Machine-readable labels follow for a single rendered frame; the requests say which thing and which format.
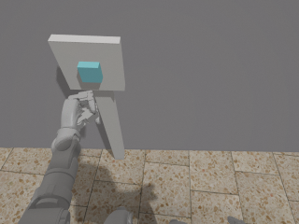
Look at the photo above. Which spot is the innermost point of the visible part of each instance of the panel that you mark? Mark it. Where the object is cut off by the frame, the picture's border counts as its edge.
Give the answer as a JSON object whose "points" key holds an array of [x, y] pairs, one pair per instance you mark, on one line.
{"points": [[69, 50]]}

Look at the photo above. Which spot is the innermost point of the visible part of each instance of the left robot thigh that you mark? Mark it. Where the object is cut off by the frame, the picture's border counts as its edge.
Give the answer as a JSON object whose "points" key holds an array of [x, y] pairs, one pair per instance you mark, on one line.
{"points": [[119, 217]]}

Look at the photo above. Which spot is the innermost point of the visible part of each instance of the left robot upper arm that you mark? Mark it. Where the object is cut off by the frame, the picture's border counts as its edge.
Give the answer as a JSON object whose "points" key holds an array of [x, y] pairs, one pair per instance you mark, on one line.
{"points": [[58, 215]]}

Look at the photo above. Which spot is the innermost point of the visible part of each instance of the robot left shin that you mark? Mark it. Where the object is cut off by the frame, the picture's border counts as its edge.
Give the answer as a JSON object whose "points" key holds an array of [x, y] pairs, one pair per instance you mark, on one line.
{"points": [[121, 208]]}

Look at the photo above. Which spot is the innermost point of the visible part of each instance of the robot left hand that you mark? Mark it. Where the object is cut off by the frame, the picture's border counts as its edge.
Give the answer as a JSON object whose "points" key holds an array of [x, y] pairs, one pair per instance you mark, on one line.
{"points": [[76, 117]]}

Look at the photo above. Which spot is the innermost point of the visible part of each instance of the button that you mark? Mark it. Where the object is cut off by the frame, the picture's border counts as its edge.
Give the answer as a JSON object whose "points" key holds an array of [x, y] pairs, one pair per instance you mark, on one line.
{"points": [[90, 72]]}

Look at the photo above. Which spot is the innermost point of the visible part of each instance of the robot left forearm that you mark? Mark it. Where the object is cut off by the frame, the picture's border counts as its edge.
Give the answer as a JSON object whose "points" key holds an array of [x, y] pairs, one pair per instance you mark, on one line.
{"points": [[55, 190]]}

